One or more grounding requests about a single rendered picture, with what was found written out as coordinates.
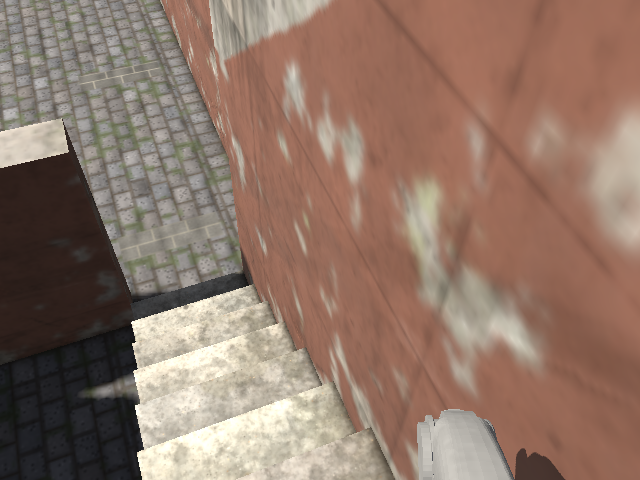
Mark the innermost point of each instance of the stairs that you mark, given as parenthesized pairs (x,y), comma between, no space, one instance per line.
(225,395)

